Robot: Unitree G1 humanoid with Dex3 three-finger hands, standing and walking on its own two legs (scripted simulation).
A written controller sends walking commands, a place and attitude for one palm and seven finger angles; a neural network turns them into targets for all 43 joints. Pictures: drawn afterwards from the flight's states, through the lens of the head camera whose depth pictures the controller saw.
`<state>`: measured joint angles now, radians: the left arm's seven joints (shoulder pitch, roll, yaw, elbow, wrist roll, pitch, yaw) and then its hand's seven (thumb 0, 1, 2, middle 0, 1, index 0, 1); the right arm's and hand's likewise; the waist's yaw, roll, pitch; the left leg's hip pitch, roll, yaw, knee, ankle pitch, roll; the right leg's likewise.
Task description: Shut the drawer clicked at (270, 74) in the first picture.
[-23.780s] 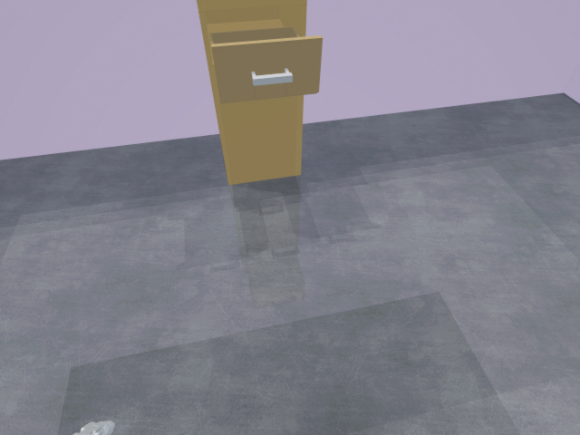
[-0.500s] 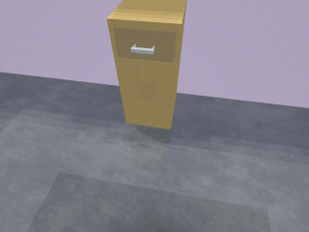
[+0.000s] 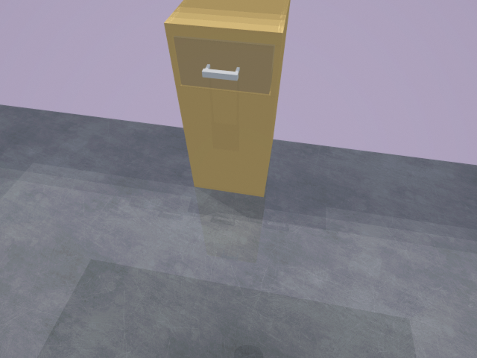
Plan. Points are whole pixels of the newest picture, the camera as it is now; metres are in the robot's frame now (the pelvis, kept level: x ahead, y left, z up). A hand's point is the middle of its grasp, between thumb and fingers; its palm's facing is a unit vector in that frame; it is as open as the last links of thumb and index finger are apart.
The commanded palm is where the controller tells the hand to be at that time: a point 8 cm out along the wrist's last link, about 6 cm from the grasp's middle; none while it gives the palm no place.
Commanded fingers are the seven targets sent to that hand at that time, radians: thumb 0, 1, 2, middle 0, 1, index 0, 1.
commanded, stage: look to check the result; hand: left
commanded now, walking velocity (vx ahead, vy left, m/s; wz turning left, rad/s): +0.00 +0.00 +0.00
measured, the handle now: (221, 71) +0.99 +0.12 -0.05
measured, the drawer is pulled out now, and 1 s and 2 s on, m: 0.00 0.00 0.00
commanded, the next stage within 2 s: stand and wait in 0.04 s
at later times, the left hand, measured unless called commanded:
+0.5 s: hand out of the picture +0.06 +0.22 -0.17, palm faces +0.00 -0.96 -0.27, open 7.4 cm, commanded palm none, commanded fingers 0.00 0.90 0.90 -0.20 -0.30 -0.20 -0.30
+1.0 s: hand out of the picture +0.07 +0.23 -0.16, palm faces +0.00 -0.96 -0.28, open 7.4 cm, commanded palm none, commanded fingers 0.00 0.90 0.90 -0.20 -0.30 -0.20 -0.30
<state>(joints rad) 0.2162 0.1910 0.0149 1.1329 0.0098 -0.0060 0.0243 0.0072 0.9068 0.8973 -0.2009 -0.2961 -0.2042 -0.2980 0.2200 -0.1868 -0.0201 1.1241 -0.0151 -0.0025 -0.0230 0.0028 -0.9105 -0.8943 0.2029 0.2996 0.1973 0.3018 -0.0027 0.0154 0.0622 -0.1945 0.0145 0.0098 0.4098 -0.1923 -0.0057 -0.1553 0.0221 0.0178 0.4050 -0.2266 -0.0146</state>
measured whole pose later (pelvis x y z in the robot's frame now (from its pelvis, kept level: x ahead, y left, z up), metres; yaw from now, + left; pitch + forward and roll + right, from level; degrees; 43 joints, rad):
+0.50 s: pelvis +0.01 +0.01 +0.00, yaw +0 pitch -1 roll +0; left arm 0.17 0.24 0.02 1.12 0.01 -0.01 0.02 0.01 0.91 0.90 -0.20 -0.30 -0.20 -0.30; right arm 0.18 -0.23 -0.02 1.13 -0.01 -0.01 -0.02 0.00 -0.91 -0.89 0.20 0.30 0.20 0.30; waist -0.01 0.01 0.06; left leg -0.16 0.01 0.02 0.38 -0.20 0.00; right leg -0.12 0.01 0.03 0.37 -0.23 -0.01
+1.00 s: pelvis +0.02 +0.01 +0.00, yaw +0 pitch -1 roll +0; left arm 0.15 0.26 0.02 1.13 0.01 -0.01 0.02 0.01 0.91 0.90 -0.20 -0.30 -0.21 -0.30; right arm 0.15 -0.25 -0.02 1.13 -0.01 -0.01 -0.02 0.00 -0.91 -0.89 0.20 0.30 0.20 0.30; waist 0.00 0.00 0.05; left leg -0.14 0.00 0.02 0.35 -0.20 0.01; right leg -0.10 0.01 0.03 0.34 -0.23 0.00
